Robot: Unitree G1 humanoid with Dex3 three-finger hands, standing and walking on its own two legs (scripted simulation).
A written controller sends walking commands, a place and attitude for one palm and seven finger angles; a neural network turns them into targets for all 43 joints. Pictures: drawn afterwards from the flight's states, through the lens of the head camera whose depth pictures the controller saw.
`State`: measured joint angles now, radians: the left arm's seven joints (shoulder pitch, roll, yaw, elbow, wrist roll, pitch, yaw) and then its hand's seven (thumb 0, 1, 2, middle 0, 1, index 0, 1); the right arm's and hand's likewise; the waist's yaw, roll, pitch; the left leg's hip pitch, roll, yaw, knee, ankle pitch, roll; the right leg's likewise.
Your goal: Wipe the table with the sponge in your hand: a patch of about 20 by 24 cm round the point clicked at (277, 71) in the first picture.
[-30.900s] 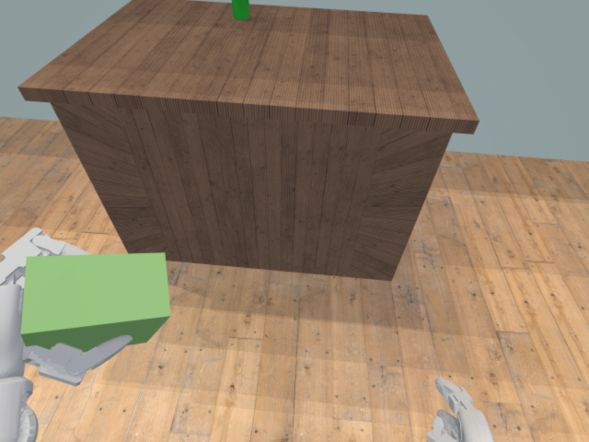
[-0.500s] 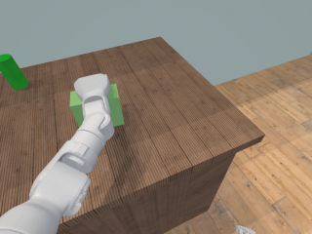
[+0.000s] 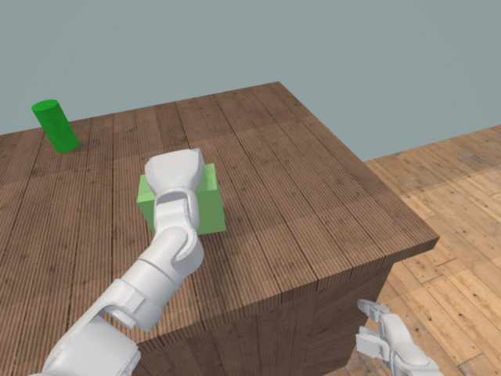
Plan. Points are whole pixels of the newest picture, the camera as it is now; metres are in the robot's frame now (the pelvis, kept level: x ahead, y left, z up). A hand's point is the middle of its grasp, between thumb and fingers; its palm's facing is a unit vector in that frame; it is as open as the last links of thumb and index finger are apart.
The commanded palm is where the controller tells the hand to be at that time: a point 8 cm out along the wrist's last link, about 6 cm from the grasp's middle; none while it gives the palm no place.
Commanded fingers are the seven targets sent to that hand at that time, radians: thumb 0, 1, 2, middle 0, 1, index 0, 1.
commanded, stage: wipe back along the third lane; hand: left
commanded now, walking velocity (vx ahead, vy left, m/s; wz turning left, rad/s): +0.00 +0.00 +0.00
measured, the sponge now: (187, 210) +0.37 +0.17 +0.09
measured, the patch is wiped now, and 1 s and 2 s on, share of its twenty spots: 1.00 1.00 1.00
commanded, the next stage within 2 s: slide back across to the middle lane in 0.78 s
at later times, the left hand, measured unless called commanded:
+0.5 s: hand (191, 215) +0.32 +0.14 +0.13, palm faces +0.10 -0.06 -0.99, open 10.4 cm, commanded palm +0.28 +0.13 +0.16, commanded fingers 0.00 0.10 1.30 -1.20 -1.60 -1.20 -1.60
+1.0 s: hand (192, 234) +0.28 +0.12 +0.14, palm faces +0.18 -0.17 -0.97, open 10.4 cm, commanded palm +0.23 +0.13 +0.17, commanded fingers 0.00 0.10 1.30 -1.20 -1.60 -1.20 -1.60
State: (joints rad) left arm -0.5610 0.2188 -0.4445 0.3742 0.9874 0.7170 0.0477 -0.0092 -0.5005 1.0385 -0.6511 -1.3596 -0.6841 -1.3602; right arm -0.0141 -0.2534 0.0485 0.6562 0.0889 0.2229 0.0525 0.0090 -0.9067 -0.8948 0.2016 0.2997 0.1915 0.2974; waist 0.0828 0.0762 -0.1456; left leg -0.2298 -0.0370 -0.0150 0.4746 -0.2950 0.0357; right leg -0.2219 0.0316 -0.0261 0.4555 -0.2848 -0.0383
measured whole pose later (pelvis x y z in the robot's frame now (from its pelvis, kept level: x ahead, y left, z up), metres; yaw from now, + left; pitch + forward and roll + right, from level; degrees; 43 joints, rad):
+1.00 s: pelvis -0.03 -0.05 +0.00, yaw -2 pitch -2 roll +1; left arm -0.19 0.31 -0.35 -0.08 0.93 0.68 0.02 -0.01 -0.49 1.04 -0.64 -1.37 -0.68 -1.36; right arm -0.03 -0.26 0.05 0.62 0.10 0.19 0.04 0.01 -0.91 -0.90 0.20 0.30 0.19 0.30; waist 0.09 0.11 -0.11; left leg -0.16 0.02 0.00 0.47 -0.28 -0.01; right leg -0.19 0.09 -0.02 0.50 -0.28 -0.10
